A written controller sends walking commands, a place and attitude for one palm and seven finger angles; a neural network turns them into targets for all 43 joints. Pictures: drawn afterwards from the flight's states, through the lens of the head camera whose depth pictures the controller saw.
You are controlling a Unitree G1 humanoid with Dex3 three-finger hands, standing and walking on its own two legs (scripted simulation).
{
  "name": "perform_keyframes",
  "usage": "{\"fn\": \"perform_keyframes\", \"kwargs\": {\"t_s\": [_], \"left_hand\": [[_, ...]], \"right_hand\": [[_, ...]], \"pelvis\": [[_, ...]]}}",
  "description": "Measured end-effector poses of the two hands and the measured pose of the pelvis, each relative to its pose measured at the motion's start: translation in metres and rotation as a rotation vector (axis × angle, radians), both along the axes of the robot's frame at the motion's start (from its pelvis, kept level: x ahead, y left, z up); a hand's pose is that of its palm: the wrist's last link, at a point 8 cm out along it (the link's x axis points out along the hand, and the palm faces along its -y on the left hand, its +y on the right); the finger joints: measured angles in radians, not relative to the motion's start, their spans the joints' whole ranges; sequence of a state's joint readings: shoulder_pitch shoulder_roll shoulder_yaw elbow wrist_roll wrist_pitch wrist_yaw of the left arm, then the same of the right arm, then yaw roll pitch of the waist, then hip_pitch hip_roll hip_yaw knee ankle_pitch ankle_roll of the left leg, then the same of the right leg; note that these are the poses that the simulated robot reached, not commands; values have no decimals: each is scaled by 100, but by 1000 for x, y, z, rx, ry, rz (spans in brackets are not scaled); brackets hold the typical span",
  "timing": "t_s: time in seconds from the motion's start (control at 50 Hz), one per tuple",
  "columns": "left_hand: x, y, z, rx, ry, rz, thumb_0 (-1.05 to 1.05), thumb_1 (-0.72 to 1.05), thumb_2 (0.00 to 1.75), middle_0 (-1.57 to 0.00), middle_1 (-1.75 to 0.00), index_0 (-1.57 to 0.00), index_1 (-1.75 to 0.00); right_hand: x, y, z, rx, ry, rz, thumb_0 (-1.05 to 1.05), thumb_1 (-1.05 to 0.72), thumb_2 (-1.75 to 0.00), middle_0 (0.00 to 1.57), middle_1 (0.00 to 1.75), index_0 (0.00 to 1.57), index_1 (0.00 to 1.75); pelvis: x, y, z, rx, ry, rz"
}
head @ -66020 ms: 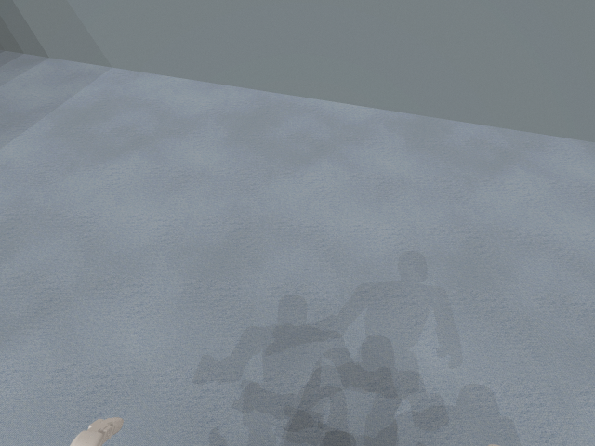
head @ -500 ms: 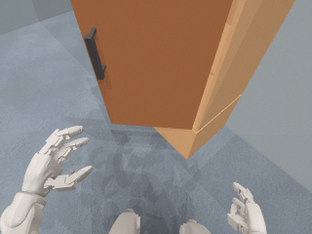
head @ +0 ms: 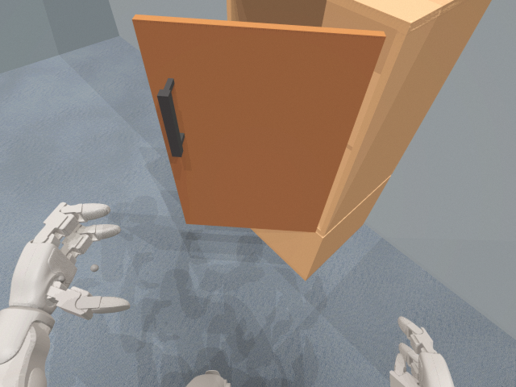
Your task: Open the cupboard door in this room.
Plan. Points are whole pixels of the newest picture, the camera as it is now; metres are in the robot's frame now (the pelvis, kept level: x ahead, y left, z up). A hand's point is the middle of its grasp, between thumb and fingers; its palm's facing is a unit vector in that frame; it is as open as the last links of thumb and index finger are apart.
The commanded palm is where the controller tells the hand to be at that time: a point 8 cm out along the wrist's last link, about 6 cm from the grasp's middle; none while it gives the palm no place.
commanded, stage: raise the hand with hooked fingers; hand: left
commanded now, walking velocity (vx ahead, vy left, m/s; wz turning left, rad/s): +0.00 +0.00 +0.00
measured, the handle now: (173, 119) +0.56 +0.20 +0.08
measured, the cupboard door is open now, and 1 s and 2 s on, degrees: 44 44 44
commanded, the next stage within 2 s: move the hooked fingers beside the handle in 0.92 s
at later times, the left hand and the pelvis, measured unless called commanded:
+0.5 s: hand (74, 221) +0.31 +0.28 +0.10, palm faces +0.02 -1.00 -0.03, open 14.0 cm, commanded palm +0.27 +0.32 +0.10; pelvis +0.01 +0.00 +0.02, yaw +0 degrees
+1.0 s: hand (86, 226) +0.30 +0.26 +0.10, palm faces +0.03 -1.00 -0.02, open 14.0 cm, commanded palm +0.27 +0.30 +0.10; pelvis +0.01 -0.01 +0.02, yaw +0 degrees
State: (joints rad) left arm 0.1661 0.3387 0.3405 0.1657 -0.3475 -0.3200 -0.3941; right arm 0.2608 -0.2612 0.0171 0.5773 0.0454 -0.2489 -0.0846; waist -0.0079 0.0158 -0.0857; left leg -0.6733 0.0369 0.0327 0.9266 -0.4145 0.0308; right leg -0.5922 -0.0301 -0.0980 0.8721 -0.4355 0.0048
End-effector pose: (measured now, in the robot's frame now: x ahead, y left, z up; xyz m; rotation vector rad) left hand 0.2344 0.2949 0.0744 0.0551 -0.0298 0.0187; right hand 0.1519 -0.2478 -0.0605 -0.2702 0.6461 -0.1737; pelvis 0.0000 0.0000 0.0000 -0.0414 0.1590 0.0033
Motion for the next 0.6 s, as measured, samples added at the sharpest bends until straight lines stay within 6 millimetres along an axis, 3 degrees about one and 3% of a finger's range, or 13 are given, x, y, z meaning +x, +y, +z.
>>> {"fn": "perform_keyframes", "kwargs": {"t_s": [0.06,0.24,0.4,0.5,0.6], "left_hand": [[5,11,8,0,4,23,-1,-34,36,-29,-110,-29,-110],[18,22,4,-19,97,13,-1,-47,31,-30,-118,-30,-118],[39,33,30,-2,20,22,-1,-49,30,-30,-119,-30,-119],[51,35,30,-27,75,6,-1,-49,30,-30,-120,-30,-120],[53,25,29,-26,72,-12,-1,-50,30,-30,-120,-30,-120]], "right_hand": [[7,8,4,18,-16,21,1,-90,-90,20,30,20,30],[12,16,2,28,19,48,1,-90,-90,20,30,20,30],[2,7,0,18,70,21,1,-90,-90,20,30,20,30],[-4,-3,0,14,87,-10,1,-90,-90,20,30,20,30],[-9,-11,2,8,91,-25,1,-90,-90,20,30,20,30]], "pelvis": [[2,2,3,0,-8,3],[5,4,9,2,-15,4],[11,0,14,4,-23,4],[13,-2,17,8,-21,0],[15,-4,18,14,-18,-9]]}}
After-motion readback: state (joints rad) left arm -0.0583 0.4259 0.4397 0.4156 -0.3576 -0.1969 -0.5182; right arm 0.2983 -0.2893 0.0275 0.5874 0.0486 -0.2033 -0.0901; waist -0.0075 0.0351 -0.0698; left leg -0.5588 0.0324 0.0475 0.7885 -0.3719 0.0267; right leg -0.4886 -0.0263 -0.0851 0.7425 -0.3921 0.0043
